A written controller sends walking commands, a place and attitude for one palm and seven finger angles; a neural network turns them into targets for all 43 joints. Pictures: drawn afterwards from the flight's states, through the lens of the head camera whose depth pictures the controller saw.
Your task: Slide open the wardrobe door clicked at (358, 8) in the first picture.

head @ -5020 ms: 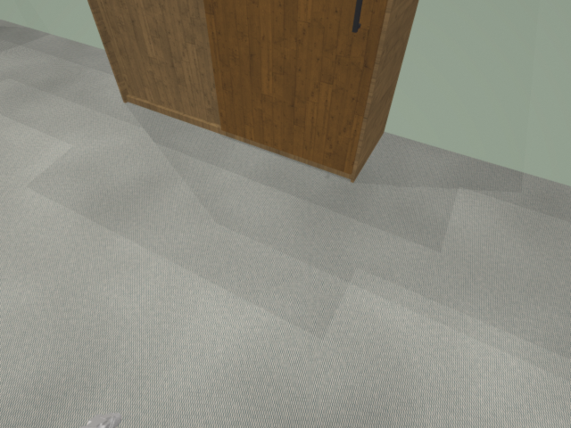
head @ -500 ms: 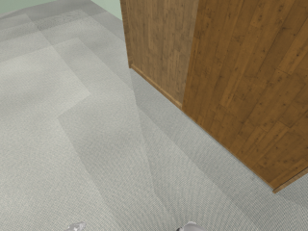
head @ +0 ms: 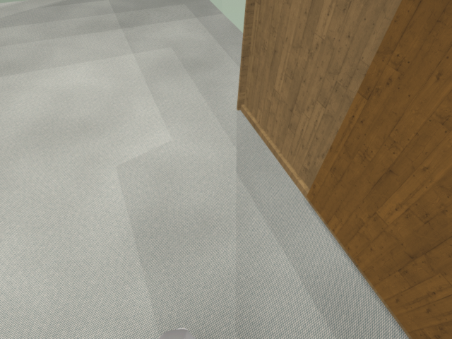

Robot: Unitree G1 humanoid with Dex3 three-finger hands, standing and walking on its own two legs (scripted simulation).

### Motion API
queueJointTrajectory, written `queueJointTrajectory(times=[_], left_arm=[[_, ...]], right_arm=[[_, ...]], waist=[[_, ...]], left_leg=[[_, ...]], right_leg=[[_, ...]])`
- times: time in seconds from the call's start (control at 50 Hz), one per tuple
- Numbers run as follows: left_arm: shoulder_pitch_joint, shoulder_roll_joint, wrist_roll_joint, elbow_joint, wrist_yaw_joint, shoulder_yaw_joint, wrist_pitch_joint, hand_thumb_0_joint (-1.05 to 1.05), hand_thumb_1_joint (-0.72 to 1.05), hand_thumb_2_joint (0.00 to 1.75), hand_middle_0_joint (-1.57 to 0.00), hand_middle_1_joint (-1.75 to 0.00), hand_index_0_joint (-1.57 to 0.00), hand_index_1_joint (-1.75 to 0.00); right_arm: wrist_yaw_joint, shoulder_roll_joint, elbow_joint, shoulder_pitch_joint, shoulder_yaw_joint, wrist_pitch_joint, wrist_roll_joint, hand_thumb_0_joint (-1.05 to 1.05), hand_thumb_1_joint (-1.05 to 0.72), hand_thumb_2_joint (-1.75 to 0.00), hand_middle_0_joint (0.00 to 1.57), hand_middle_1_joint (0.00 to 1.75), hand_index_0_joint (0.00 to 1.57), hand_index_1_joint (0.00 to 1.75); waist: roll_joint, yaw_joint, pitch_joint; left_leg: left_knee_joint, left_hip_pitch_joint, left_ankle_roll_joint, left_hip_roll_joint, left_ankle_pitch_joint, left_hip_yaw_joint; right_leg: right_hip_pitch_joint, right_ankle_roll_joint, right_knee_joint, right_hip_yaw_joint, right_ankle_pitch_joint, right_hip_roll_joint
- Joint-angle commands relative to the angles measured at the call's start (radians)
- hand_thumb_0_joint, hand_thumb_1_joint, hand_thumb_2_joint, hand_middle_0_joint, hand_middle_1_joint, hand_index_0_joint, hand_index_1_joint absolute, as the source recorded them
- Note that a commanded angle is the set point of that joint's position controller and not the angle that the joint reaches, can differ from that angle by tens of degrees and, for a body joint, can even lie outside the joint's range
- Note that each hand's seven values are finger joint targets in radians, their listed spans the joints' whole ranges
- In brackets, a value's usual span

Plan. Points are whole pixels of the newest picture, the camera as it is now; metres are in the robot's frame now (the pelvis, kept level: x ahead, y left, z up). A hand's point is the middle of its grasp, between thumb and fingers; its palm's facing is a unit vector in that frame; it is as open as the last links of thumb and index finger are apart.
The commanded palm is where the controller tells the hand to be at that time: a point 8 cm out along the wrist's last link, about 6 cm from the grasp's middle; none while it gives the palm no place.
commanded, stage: turn to face it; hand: right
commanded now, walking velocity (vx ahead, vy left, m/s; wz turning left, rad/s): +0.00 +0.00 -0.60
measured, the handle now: out of the picture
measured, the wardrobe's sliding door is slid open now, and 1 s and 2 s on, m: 0.00 0.00 0.00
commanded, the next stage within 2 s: take the last steps up to it in 1.68 s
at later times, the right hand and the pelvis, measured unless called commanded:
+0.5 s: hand out of the picture +0.06 -0.27 -0.17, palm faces +0.32 +0.92 -0.21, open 7.4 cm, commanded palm none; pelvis +0.03 -0.04 +0.00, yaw -17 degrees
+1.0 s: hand out of the picture +0.04 -0.20 -0.13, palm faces +0.55 +0.78 -0.29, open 7.4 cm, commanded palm none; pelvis +0.05 +0.03 +0.01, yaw -35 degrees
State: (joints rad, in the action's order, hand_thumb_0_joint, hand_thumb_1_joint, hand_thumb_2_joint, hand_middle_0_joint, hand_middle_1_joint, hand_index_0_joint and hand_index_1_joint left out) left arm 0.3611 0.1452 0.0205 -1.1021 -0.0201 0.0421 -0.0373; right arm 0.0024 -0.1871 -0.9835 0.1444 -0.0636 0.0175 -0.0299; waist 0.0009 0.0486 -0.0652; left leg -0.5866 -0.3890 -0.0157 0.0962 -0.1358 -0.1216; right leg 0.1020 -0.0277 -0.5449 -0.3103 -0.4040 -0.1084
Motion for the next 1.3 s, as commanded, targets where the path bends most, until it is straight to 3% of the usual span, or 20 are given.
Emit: queueJointTrajectory(times=[0.0, 0.04, 0.1, 0.24, 0.3, 0.32, 0.34, 0.36, 0.38, 0.42, 0.5, 0.68, 0.8, 0.82, 0.86, 0.88, 0.94, 0.98, 1.18, 1.28], left_arm=[[0.036, 0.059, -0.021, 0.079, 0.001, 0.011, 0.019, 0.00, 0.90, 0.90, -0.20, -0.30, -0.20, -0.30], [-0.007, 0.049, -0.017, 0.086, 0.001, 0.010, 0.044, 0.00, 0.90, 0.90, -0.20, -0.30, -0.20, -0.30], [-0.013, 0.064, -0.011, 0.080, 0.015, 0.024, 0.066, 0.00, 0.90, 0.90, -0.20, -0.30, -0.20, -0.30], [-0.059, 0.059, -0.004, 0.141, 0.035, 0.035, 0.072, 0.00, 0.90, 0.90, -0.20, -0.30, -0.20, -0.30], [-0.003, 0.102, 0.001, 0.148, 0.037, 0.048, 0.062, 0.00, 0.90, 0.90, -0.20, -0.30, -0.20, -0.30], [0.036, 0.166, 0.005, 0.148, 0.038, 0.061, 0.055, 0.00, 0.90, 0.90, -0.20, -0.30, -0.20, -0.30], [0.058, 0.272, 0.011, 0.166, 0.030, 0.086, 0.048, 0.00, 0.90, 0.90, -0.20, -0.30, -0.20, -0.30], [0.068, 0.302, 0.013, 0.164, 0.025, 0.086, 0.049, 0.00, 0.90, 0.90, -0.20, -0.30, -0.20, -0.30], [0.020, 0.285, 0.013, 0.168, 0.013, 0.084, 0.043, 0.00, 0.90, 0.90, -0.20, -0.30, -0.20, -0.30], [-0.084, 0.239, 0.008, 0.201, 0.002, 0.063, 0.034, 0.00, 0.90, 0.90, -0.20, -0.30, -0.20, -0.30], [-0.099, 0.241, -0.001, 0.224, -0.002, 0.061, 0.022, 0.00, 0.90, 0.90, -0.20, -0.30, -0.20, -0.30], [-0.078, 0.270, 0.004, 0.218, 0.008, 0.074, 0.047, 0.00, 0.90, 0.90, -0.20, -0.30, -0.20, -0.30], [-0.176, 0.283, -0.001, 0.250, 0.016, 0.083, 0.062, 0.00, 0.90, 0.90, -0.20, -0.30, -0.20, -0.30], [-0.193, 0.267, -0.007, 0.259, 0.019, 0.083, 0.063, 0.00, 0.90, 0.90, -0.20, -0.30, -0.20, -0.30], [-0.189, 0.172, -0.013, 0.298, 0.027, 0.071, 0.066, 0.00, 0.90, 0.90, -0.20, -0.30, -0.20, -0.30], [-0.197, 0.218, -0.002, 0.291, 0.028, 0.084, 0.075, 0.00, 0.90, 0.90, -0.20, -0.30, -0.20, -0.30], [-0.157, 0.203, 0.008, 0.228, 0.044, 0.083, 0.100, 0.00, 0.90, 0.90, -0.20, -0.30, -0.20, -0.30], [-0.154, 0.185, 0.003, 0.222, 0.050, 0.075, 0.099, 0.00, 0.90, 0.90, -0.20, -0.30, -0.20, -0.30], [-0.304, 0.168, -0.007, 0.264, 0.051, 0.048, 0.097, 0.00, 0.90, 0.90, -0.20, -0.30, -0.20, -0.30], [-0.220, 0.173, -0.011, 0.255, 0.043, 0.039, 0.070, 0.00, 0.90, 0.90, -0.20, -0.30, -0.20, -0.30]], right_arm=[[0.022, -0.211, -0.032, 0.280, -0.024, 0.029, 0.009, 0.00, -0.90, -0.90, 0.20, 0.30, 0.20, 0.30], [0.034, -0.174, -0.002, 0.169, -0.028, 0.023, 0.007, 0.00, -0.90, -0.90, 0.20, 0.30, 0.20, 0.30], [0.044, -0.131, 0.042, 0.047, -0.016, 0.004, 0.006, 0.00, -0.90, -0.90, 0.20, 0.30, 0.20, 0.30], [0.042, -0.154, 0.079, 0.011, -0.040, -0.018, -0.004, 0.00, -0.90, -0.90, 0.20, 0.30, 0.20, 0.30], [0.035, -0.158, 0.094, -0.003, -0.044, -0.033, 0.010, 0.00, -0.90, -0.90, 0.20, 0.30, 0.20, 0.30], [0.029, -0.123, 0.112, -0.003, -0.039, -0.042, 0.018, 0.00, -0.90, -0.90, 0.20, 0.30, 0.20, 0.30], [0.021, -0.057, 0.160, -0.024, -0.029, -0.052, 0.022, 0.00, -0.90, -0.90, 0.20, 0.30, 0.20, 0.30], [0.020, -0.083, 0.192, -0.091, -0.023, -0.056, 0.009, 0.00, -0.90, -0.90, 0.20, 0.30, 0.20, 0.30], [0.018, -0.075, 0.182, -0.099, -0.030, -0.058, 0.005, 0.00, -0.90, -0.90, 0.20, 0.30, 0.20, 0.30], [0.009, -0.091, 0.153, -0.062, -0.043, -0.050, 0.005, 0.00, -0.90, -0.90, 0.20, 0.30, 0.20, 0.30], [0.009, -0.112, 0.122, 0.004, -0.038, -0.047, 0.012, 0.00, -0.90, -0.90, 0.20, 0.30, 0.20, 0.30], [0.020, -0.122, 0.166, -0.063, -0.025, -0.049, 0.024, 0.00, -0.90, -0.90, 0.20, 0.30, 0.20, 0.30], [0.028, -0.132, 0.153, 0.057, -0.022, -0.033, 0.034, 0.00, -0.90, -0.90, 0.20, 0.30, 0.20, 0.30], [0.031, -0.156, 0.144, 0.104, -0.027, -0.024, 0.031, 0.00, -0.90, -0.90, 0.20, 0.30, 0.20, 0.30], [0.040, -0.310, 0.161, 0.116, -0.050, -0.014, 0.006, 0.00, -0.90, -0.90, 0.20, 0.30, 0.20, 0.30], [0.041, -0.286, 0.175, 0.088, -0.042, -0.018, 0.011, 0.00, -0.90, -0.90, 0.20, 0.30, 0.20, 0.30], [0.034, -0.178, 0.204, -0.050, -0.015, -0.012, 0.016, 0.00, -0.90, -0.90, 0.20, 0.30, 0.20, 0.30], [0.035, -0.163, 0.197, -0.011, -0.011, -0.004, 0.014, 0.00, -0.90, -0.90, 0.20, 0.30, 0.20, 0.30], [0.031, -0.230, 0.144, 0.128, -0.031, -0.017, -0.002, 0.00, -0.90, -0.90, 0.20, 0.30, 0.20, 0.30], [0.025, -0.251, 0.125, 0.118, -0.044, -0.027, 0.002, 0.00, -0.90, -0.90, 0.20, 0.30, 0.20, 0.30]], waist=[[0.230, -0.111, 0.248], [0.258, -0.095, 0.187], [0.154, -0.044, 0.109], [0.182, -0.046, 0.061], [0.069, -0.004, 0.082], [-0.144, 0.017, 0.068], [-0.441, 0.041, 0.027], [-0.331, 0.055, 0.038], [-0.282, 0.033, 0.039], [-0.229, -0.013, 0.068], [-0.099, -0.026, 0.167], [-0.136, 0.009, 0.130], [-0.150, -0.050, 0.160], [-0.094, -0.076, 0.180], [0.337, -0.088, 0.138], [0.232, -0.077, 0.110], [0.167, -0.004, -0.001], [0.156, -0.013, 0.024], [0.200, -0.092, 0.056], [0.189, -0.062, 0.146]], left_leg=[[0.163, 0.455, 0.180, 0.388, 0.753, 0.279], [0.206, 0.362, 0.192, 0.353, 0.578, 0.240], [0.248, 0.199, 0.132, 0.298, 0.273, 0.089], [0.216, 0.138, 0.110, 0.300, 0.029, -0.024], [0.034, 0.073, 0.052, 0.261, -0.070, -0.085], [-0.143, -0.021, 0.003, 0.174, -0.208, -0.114], [-0.390, -0.231, -0.079, 0.038, -0.521, -0.105], [-0.537, -0.224, -0.060, 0.032, -0.496, 0.021], [-0.598, -0.252, -0.054, 0.047, -0.419, 0.077], [-0.652, -0.276, -0.064, 0.035, -0.269, 0.110], [-0.605, -0.234, -0.091, 0.016, -0.204, 0.115], [-0.334, -0.147, -0.097, -0.024, -0.305, 0.129], [0.047, 0.163, -0.068, -0.077, -0.168, 0.100], [0.204, 0.291, -0.062, -0.048, -0.057, 0.114], [0.335, 0.377, 0.112, 0.393, 0.070, 0.513], [0.324, 0.242, 0.160, 0.405, 0.051, 0.451], [0.305, 0.139, 0.095, 0.226, 0.001, 0.219], [0.264, 0.208, 0.090, 0.205, 0.160, 0.135], [0.226, 0.301, 0.138, 0.281, 0.246, 0.062], [0.067, 0.302, 0.084, 0.273, 0.302, -0.011]], right_leg=[[0.301, -0.010, -0.438, 0.186, -0.262, 0.027], [0.385, -0.015, -0.595, 0.266, -0.207, 0.002], [0.365, -0.024, -0.627, 0.269, -0.089, -0.014], [0.306, -0.028, -0.307, 0.183, -0.041, -0.001], [0.155, -0.023, -0.050, 0.159, 0.160, 0.022], [0.126, 0.015, 0.104, 0.332, 0.215, -0.056], [0.117, 0.132, 0.272, 0.697, 0.376, -0.283], [0.151, 0.195, 0.302, 0.746, 0.344, -0.347], [0.161, 0.193, 0.305, 0.721, 0.322, -0.300], [0.104, 0.141, 0.236, 0.600, 0.406, -0.196], [-0.035, 0.157, 0.187, 0.508, 0.620, -0.140], [-0.033, 0.211, 0.177, 0.627, 0.612, -0.137], [0.137, 0.162, 0.091, 0.661, 0.604, -0.067], [0.222, 0.115, 0.035, 0.634, 0.481, -0.021], [0.524, -0.025, -0.368, 0.355, -0.183, 0.202], [0.486, -0.010, -0.546, 0.398, -0.179, 0.146], [0.488, -0.033, -0.719, 0.367, 0.022, 0.092], [0.490, -0.050, -0.706, 0.337, 0.056, 0.084], [0.384, -0.054, -0.363, 0.242, -0.045, 0.057], [0.168, -0.021, -0.006, 0.190, 0.078, 0.081]])
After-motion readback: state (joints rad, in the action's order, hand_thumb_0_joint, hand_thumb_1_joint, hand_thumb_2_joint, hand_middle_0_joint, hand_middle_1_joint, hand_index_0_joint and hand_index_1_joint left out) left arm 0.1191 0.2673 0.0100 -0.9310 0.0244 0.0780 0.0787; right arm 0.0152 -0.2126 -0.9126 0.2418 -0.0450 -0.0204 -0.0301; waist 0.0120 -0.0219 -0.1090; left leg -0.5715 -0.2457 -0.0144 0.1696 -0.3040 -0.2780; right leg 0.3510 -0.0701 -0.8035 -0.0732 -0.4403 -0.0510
